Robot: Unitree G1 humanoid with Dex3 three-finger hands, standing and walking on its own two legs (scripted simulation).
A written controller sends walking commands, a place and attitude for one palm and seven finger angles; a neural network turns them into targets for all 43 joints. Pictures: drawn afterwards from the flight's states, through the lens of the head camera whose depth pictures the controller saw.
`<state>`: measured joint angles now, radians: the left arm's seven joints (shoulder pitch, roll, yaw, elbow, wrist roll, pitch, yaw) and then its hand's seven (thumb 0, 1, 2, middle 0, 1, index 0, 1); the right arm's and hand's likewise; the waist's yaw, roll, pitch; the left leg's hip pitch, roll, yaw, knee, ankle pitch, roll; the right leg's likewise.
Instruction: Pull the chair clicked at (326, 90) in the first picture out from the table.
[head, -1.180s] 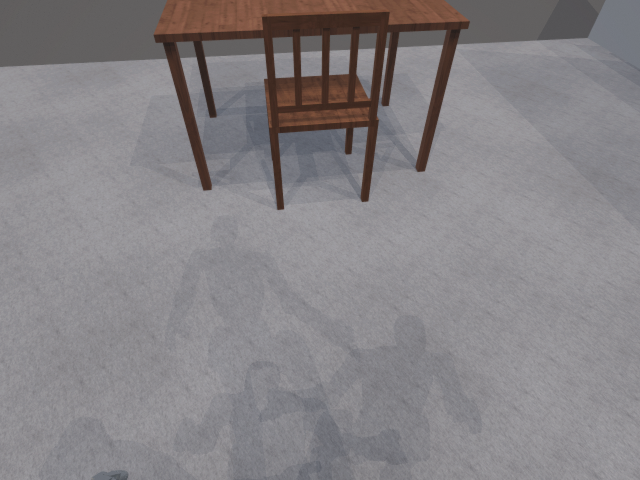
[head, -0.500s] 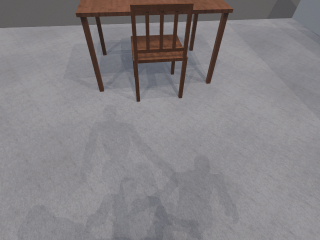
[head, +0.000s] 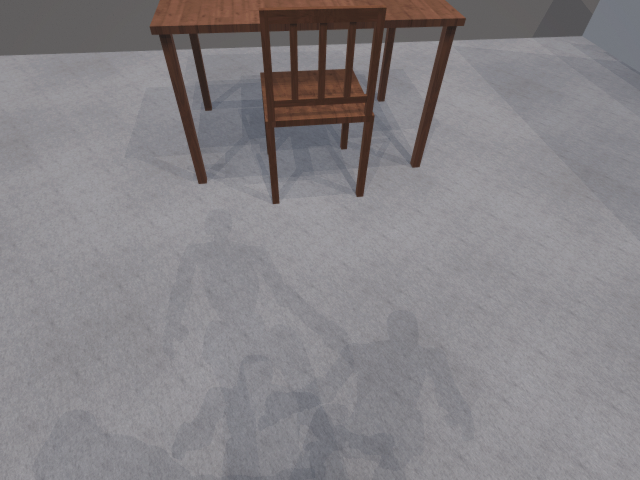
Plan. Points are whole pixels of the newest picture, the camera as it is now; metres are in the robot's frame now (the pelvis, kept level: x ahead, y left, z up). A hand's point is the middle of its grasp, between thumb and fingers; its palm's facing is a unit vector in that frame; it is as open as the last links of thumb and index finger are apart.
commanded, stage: look at it before walking up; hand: left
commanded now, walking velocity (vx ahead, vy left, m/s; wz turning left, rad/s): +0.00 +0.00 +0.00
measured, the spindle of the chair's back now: (322, 62) +1.46 +0.08 -0.12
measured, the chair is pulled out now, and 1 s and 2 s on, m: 0.00 0.00 0.00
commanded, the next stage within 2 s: walk to a spot facing it in 0.26 s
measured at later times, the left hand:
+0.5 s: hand out of the picture +0.07 +0.23 -0.17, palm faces -0.03 -0.95 -0.30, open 7.4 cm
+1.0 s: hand out of the picture +0.06 +0.14 -0.17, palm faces -0.07 -0.99 -0.12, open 7.4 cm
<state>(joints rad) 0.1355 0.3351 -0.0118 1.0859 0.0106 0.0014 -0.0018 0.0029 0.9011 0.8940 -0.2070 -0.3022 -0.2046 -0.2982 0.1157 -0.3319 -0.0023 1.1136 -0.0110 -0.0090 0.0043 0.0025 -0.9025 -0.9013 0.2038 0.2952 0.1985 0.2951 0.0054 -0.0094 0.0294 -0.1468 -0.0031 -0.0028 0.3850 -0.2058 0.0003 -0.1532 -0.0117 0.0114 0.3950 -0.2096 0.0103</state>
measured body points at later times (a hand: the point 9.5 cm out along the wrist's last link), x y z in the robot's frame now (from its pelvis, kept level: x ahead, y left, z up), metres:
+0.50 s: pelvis +0.02 +0.00 +0.00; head +0.01 +0.00 +0.45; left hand +0.07 +0.28 -0.14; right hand +0.08 -0.29 -0.14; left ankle +0.00 +0.12 -0.74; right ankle +0.00 -0.13 -0.74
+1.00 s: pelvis +0.16 -0.02 -0.01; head +0.19 -0.01 +0.44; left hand +0.07 +0.19 -0.16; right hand +0.21 -0.26 -0.16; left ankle +0.29 +0.09 -0.70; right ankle +0.02 -0.12 -0.74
